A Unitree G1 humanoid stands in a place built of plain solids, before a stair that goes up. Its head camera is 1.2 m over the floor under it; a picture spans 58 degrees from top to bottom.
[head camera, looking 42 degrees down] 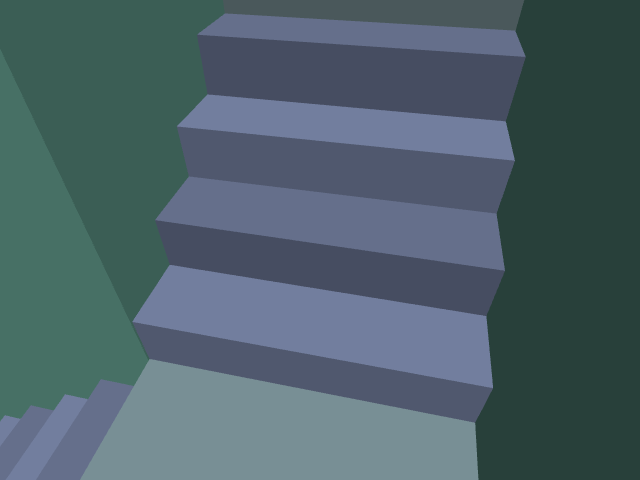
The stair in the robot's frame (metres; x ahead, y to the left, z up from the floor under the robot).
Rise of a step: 0.19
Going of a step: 0.24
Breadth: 1.00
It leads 12 degrees to the right of straight ahead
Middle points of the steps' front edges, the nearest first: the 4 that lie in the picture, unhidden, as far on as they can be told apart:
0.67 0.05 0.19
0.89 0.00 0.38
1.13 -0.05 0.56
1.37 -0.10 0.76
